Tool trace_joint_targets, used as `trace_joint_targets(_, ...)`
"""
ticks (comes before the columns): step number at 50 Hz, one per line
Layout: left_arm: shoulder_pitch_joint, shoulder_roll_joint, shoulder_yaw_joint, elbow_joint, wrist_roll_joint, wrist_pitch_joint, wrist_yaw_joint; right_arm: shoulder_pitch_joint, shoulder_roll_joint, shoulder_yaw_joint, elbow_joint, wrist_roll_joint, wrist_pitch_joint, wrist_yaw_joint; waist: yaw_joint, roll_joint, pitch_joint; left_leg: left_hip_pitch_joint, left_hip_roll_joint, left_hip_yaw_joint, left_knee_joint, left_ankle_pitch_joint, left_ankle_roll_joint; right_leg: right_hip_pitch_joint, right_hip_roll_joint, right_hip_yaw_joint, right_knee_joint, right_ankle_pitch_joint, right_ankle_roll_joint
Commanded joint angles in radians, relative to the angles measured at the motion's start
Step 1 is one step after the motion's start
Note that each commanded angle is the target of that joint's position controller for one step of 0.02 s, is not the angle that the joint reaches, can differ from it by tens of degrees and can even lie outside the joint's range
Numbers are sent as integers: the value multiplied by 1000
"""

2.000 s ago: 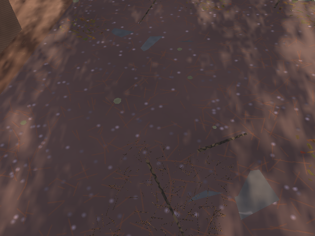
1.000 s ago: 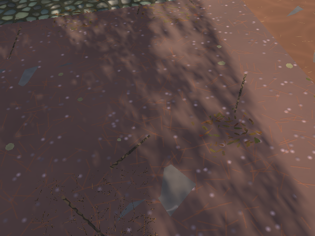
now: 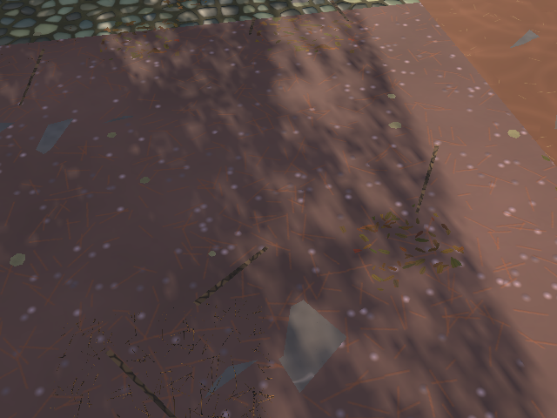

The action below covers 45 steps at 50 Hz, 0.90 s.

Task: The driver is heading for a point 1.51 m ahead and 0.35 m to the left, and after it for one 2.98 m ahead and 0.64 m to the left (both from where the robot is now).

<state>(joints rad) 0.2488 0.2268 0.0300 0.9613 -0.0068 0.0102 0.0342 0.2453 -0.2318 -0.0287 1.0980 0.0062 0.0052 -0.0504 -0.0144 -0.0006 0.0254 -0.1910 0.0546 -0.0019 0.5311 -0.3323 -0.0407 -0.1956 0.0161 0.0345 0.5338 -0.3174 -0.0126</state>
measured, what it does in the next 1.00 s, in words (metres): walks ahead: right foot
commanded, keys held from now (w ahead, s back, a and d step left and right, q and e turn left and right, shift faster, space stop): w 1.00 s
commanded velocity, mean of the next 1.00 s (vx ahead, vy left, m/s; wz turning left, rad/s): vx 0.41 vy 0.00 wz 0.00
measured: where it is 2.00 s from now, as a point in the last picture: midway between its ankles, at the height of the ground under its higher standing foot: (265, 245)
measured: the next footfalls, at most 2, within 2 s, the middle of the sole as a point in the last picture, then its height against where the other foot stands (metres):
right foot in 0.60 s outside the picture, level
left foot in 1.14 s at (230, 346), level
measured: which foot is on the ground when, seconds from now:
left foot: down 0.00-0.62, up 0.64-1.00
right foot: down 0.00-0.16, up 0.18-0.58, down 0.60-1.00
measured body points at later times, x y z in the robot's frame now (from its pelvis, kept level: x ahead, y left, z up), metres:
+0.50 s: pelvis +0.16 +0.03 +0.00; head +0.19 +0.04 +0.45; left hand +0.39 +0.25 -0.10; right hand +0.04 -0.21 -0.13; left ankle +0.00 +0.13 -0.73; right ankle +0.34 -0.11 -0.70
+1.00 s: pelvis +0.45 +0.00 +0.01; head +0.47 +0.01 +0.46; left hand +0.42 +0.27 -0.14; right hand +0.64 -0.24 -0.09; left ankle +0.65 +0.17 -0.68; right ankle +0.37 -0.09 -0.73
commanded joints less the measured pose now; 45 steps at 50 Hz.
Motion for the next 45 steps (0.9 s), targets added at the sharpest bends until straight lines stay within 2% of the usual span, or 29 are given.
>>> trace_joint_targets(1, 56, 163, 38, -22, -11, -16, 3, -7, -79, -12, -50, 6, -23, -1, 30, -103, 117, -183, -69, 81, 56, -244, 46, -95, -118, 188, -243, -514, -114)
trace_joint_targets(3, 112, 203, 53, -3, -20, -38, -3, -19, -43, -5, -71, 12, -57, 17, 44, -203, 130, -228, -59, 63, 216, -145, 69, -89, -258, 410, -345, -573, -201)
trace_joint_targets(4, 90, 200, 52, -9, -20, -47, -4, -13, -49, -7, -76, 19, -72, 27, 29, -202, 139, -225, -37, 33, 240, -147, 93, -114, -289, 454, -361, -544, -219)
trace_joint_targets(5, 43, 189, 49, -24, -22, -53, -7, 11, -47, -7, -73, 26, -85, 36, 0, -194, 143, -188, -27, 24, 187, -166, 119, -135, -287, 435, -349, -496, -212)
trace_joint_targets(6, -30, 176, 44, -46, -30, -53, -9, 81, -40, -7, -51, 29, -95, 43, -51, -176, 138, -62, -29, 35, 35, -124, 144, -194, -247, 354, -309, -428, -178)
trace_joint_targets(7, -97, 155, 38, -69, -33, -52, -11, 178, -52, -15, -8, 22, -100, 45, -97, -119, 125, 110, -46, 32, -94, -20, 146, -279, -167, 236, -216, -309, -127)
trace_joint_targets(8, -128, 94, 22, -87, -20, -59, -16, 297, -114, -34, 29, 8, -100, 43, -127, 52, 66, 272, 79, -164, -184, -44, 158, -383, -64, 74, 68, -157, -59)
trace_joint_targets(9, -153, 63, 16, -138, -20, -77, -11, 397, -258, -67, 40, 8, -108, 57, -139, 325, 37, 349, 301, -583, -352, -157, 278, -547, 45, -58, 348, -189, -7)
trace_joint_targets(10, -147, 109, 28, -133, -36, -93, -10, 348, -200, -46, 23, -11, -120, 61, -103, 215, 67, 314, 357, -699, -380, -188, 322, -619, 1, 38, 539, -241, -19)
trace_joint_targets(11, -101, 109, 28, -113, -47, -104, -20, 284, -141, -32, -3, -6, -129, 59, -61, 140, 113, 314, 330, -603, -368, -146, 300, -675, -43, 65, 621, -149, -40)
trace_joint_targets(13, -90, 114, 35, -86, -34, -117, -31, 224, -112, -21, -30, 4, -129, 66, -37, 90, 117, 327, 251, -402, -376, 15, 235, -701, -100, 32, 602, 11, -59)
trace_joint_targets(15, -129, 108, 42, -92, -19, -119, -46, 254, -60, -3, -28, -4, -114, 62, -43, 107, 87, 318, 184, -243, -378, 270, 196, -638, -121, -10, 527, 98, -48)
trace_joint_targets(17, -174, 66, 32, -105, -17, -110, -58, 284, -69, -1, -31, -8, -100, 50, -50, 103, 74, 302, 158, -162, -381, 406, 201, -611, -112, -50, 443, 152, -21)
trace_joint_targets(20, -321, 25, 10, -161, -19, -106, -64, 274, -111, -5, -52, -13, -90, 32, -69, 89, 110, 184, 130, -92, -425, 406, 202, -507, -77, -89, 203, 264, 6)
trace_joint_targets(23, -397, 46, 6, -190, -26, -105, -73, 309, -138, -15, -46, -2, -92, 26, -75, 114, 137, 160, 154, -73, -457, 391, 212, -422, -52, -104, 78, 326, -3)
trace_joint_targets(26, -414, 82, 13, -211, -28, -111, -84, 300, -146, -27, -44, 10, -89, 25, -37, 112, 131, 254, 198, -56, -406, 522, 194, -390, -47, -80, 4, 313, -48)
trace_joint_targets(28, -313, 132, 38, -190, -25, -113, -83, 270, -171, -39, -56, 3, -79, 25, 36, 141, 32, 306, 207, -33, -258, 874, 171, -231, 0, -103, 8, 269, -86)
trace_joint_targets(29, -162, 168, 60, -144, -28, -111, -76, 251, -169, -40, -64, -3, -69, 26, 114, 145, -62, 283, 179, -4, -87, 1010, 151, -47, 31, -121, 7, 262, -113)
trace_joint_targets(30, 14, 208, 82, -92, -29, -104, -66, 235, -162, -35, -81, -9, -65, 27, 192, 132, -165, 131, 142, 8, 136, 934, 121, 221, -16, -67, 20, 260, -149)
trace_joint_targets(31, 174, 304, 104, -60, 0, -98, -56, 328, -50, -4, -107, -19, -76, 40, 168, -87, -342, -243, 4, 31, 538, 468, 67, 624, -289, 344, 2, 99, -288)
trace_joint_targets(32, 185, 258, 87, -44, -3, -93, -62, 352, 2, 13, -91, 4, -105, 48, 147, -233, -457, -405, -118, -86, 793, -208, 54, 678, -428, 749, -228, -81, -371)
trace_joint_targets(33, 77, 192, 65, -51, -13, -100, -66, 242, -94, -15, -128, 35, -130, 52, 135, -178, -266, -511, -52, -137, 881, -182, 82, 519, -377, 659, -278, -130, -310)
trace_joint_targets(34, -17, 149, 52, -70, -11, -106, -66, 151, -126, -24, -158, 52, -141, 50, 102, -114, -135, -523, 1, -103, 865, -96, 101, 345, -345, 495, -299, -55, -273)
trace_joint_targets(35, -89, 120, 41, -77, -3, -115, -72, 115, -120, -29, -163, 44, -141, 41, 60, -33, -60, -475, 48, -84, 797, -16, 101, 179, -305, 369, -329, 73, -248)
trace_joint_targets(36, -125, 92, 33, -77, 7, -124, -76, 125, -114, -39, -159, 28, -129, 33, 20, -39, -41, -405, 83, -87, 734, 32, 100, 78, -261, 273, -353, 147, -224)
trace_joint_targets(37, -133, 84, 31, -68, 12, -126, -79, 153, -86, -38, -155, 22, -114, 31, -7, -60, -34, -348, 97, -88, 702, 49, 97, 12, -238, 224, -379, 163, -220)
trace_joint_targets(39, -104, 96, 31, -43, 6, -131, -75, 155, -59, -38, -163, 16, -92, 28, -25, -66, -4, -334, 108, -70, 641, 56, 83, -63, -224, 163, -422, 198, -235)
trace_joint_targets(42, -45, 146, 39, -17, 8, -133, -51, 19, -86, -46, -224, 1, -87, 25, -7, -46, 46, -454, 124, -60, 481, 194, 47, -54, -224, 125, -461, 229, -249)
trace_joint_targets(45, 7, 162, 40, -8, 3, -124, -34, -104, -73, -39, -262, -1, -97, 38, 29, -37, 53, -459, 99, -33, 248, 375, 39, -14, -192, 60, -457, 283, -214)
